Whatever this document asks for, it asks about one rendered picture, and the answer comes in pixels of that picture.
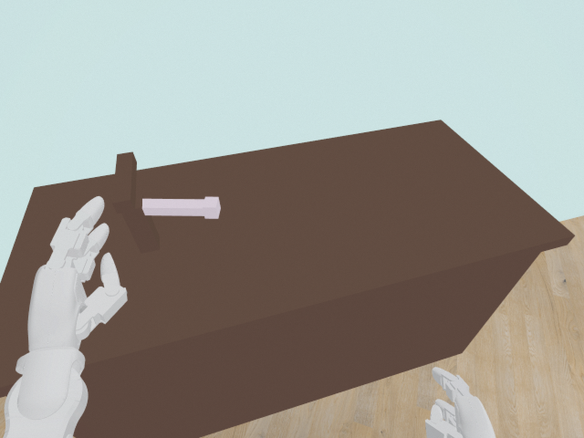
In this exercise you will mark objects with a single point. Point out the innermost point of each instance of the counter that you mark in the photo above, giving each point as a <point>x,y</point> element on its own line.
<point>333,264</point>

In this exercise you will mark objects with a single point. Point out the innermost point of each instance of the robot left forearm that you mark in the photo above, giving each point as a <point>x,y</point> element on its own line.
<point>50,397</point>

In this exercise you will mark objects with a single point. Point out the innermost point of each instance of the left robot hand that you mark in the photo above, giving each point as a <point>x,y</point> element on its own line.
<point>54,318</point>

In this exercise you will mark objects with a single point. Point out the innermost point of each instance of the tap lever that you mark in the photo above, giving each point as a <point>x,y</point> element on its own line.
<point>209,207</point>

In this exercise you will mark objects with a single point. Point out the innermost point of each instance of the right robot hand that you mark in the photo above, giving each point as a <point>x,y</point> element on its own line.
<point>467,419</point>

